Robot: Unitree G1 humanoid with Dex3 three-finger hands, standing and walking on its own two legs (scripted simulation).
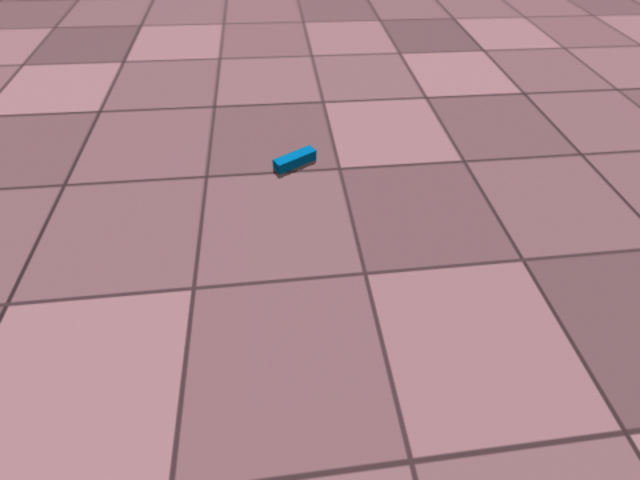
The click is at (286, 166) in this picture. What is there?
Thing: lying carton
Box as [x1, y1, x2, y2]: [273, 145, 315, 174]
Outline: 315,150 309,145 273,159 273,168 279,174 315,159
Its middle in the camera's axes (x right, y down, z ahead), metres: -0.13 -0.42 +2.00
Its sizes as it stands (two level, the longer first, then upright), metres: 0.229 0.061 0.056
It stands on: the floor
